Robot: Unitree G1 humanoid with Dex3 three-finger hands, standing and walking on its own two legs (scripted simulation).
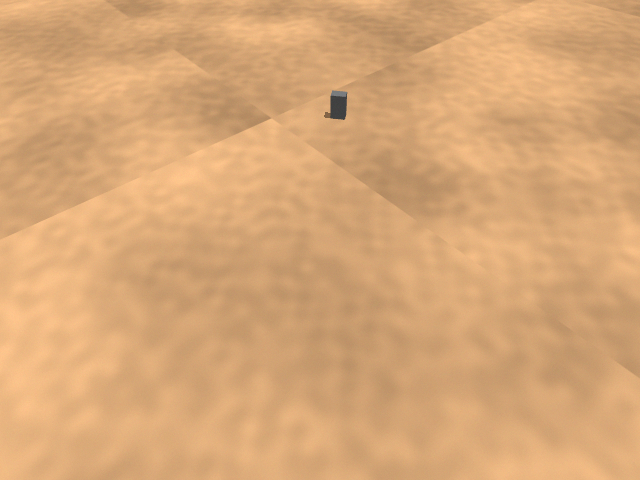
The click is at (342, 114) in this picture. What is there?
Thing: carton on end
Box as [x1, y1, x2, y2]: [330, 91, 346, 119]
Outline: 332,91 330,101 330,117 344,119 346,107 346,92
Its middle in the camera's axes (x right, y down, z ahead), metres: +0.10 -0.77 +2.24
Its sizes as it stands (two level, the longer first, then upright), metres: 0.087 0.059 0.145
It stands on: the floor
